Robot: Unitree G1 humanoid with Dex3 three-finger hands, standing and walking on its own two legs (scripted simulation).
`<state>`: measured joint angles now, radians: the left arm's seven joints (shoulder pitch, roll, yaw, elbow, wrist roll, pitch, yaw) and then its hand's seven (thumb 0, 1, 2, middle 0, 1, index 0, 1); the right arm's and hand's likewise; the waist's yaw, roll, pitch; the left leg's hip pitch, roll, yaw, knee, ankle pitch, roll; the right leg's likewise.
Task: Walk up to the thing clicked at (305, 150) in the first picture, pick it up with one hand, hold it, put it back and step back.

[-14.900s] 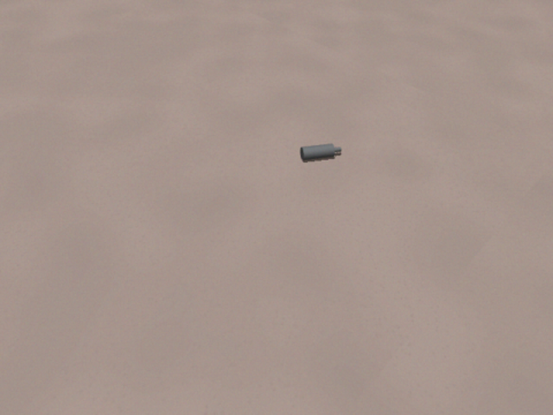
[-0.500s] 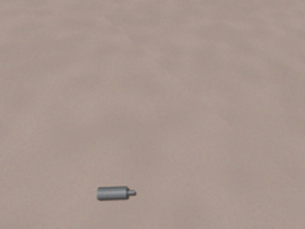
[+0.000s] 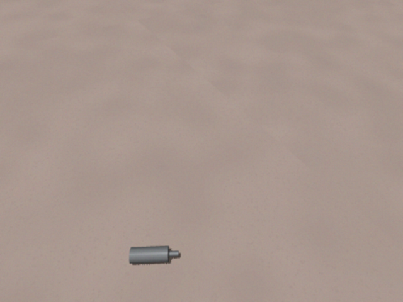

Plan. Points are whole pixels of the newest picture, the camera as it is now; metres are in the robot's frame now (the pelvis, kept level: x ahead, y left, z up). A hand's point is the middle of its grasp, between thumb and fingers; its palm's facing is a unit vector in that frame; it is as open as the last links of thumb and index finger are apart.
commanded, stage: stand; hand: left
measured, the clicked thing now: (154, 254) +0.47 +0.20 -0.75
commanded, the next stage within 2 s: walk up in 0.20 s
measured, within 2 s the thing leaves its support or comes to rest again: neither
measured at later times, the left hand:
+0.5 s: hand out of the picture +0.07 +0.24 -0.16, palm faces -0.02 -0.94 -0.34, open 7.4 cm
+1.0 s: hand out of the picture +0.13 +0.22 -0.16, palm faces -0.03 -0.94 -0.33, open 7.4 cm
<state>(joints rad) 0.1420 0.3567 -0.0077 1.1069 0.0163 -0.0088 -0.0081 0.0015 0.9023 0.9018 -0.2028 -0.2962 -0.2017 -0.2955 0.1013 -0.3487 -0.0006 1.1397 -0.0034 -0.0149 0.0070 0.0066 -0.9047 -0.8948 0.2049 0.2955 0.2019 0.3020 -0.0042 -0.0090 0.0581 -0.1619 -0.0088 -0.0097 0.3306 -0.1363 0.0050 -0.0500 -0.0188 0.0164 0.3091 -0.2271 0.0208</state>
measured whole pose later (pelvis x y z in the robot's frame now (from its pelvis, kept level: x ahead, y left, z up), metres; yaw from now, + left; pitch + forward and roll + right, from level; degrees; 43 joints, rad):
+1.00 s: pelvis +0.03 -0.03 -0.01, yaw -2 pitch -3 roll +0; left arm 0.13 0.36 0.04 1.01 0.01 0.02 -0.01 0.00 0.90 0.90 -0.20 -0.30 -0.20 -0.30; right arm 0.13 -0.35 -0.03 1.02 -0.01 -0.02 -0.02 0.01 -0.90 -0.89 0.21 0.30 0.20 0.30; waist 0.00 -0.03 0.08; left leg -0.15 0.04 0.01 0.47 -0.27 -0.03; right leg -0.05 0.03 0.04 0.45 -0.35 -0.03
